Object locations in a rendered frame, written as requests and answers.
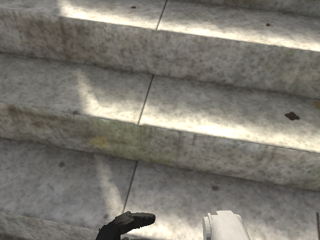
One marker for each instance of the robot left hand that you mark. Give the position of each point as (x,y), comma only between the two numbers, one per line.
(125,223)

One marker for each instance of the robot right thigh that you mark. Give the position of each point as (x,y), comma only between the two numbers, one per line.
(223,225)

